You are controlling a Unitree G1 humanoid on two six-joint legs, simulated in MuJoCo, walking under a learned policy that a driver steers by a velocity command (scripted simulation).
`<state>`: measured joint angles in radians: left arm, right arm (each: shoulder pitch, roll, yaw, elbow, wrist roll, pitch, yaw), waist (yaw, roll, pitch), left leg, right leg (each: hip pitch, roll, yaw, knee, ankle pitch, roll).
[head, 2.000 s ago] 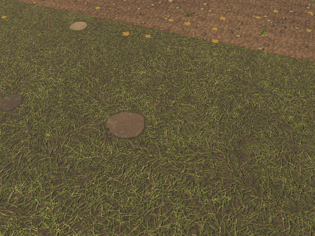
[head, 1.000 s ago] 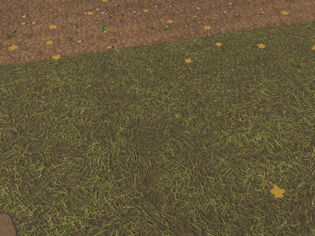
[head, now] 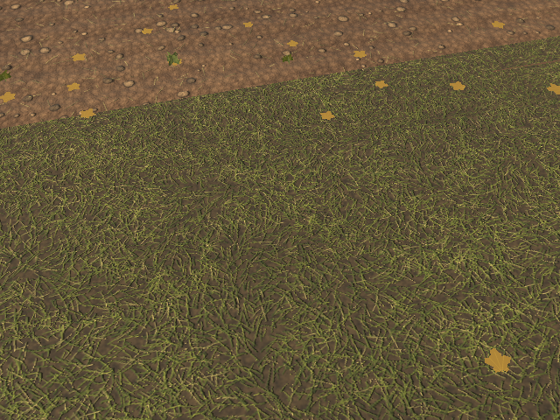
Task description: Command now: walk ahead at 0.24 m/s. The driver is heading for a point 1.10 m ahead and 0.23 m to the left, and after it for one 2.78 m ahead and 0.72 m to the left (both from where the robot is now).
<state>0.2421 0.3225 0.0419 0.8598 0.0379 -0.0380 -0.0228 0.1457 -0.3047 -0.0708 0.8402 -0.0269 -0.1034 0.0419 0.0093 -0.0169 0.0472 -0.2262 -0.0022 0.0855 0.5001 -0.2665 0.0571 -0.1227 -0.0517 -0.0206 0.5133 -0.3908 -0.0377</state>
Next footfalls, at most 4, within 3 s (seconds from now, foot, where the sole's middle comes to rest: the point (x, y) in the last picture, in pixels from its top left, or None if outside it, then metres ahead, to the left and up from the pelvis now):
0.40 left None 0.17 0.09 -0.77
0.82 right None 0.51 -0.15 -0.96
1.32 left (237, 333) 0.81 0.16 -0.96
1.72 right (283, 279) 1.01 0.03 -0.96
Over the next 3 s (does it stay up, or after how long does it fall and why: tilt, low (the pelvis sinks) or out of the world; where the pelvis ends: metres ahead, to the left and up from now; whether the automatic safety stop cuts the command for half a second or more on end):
stays up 1.59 0.41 -0.44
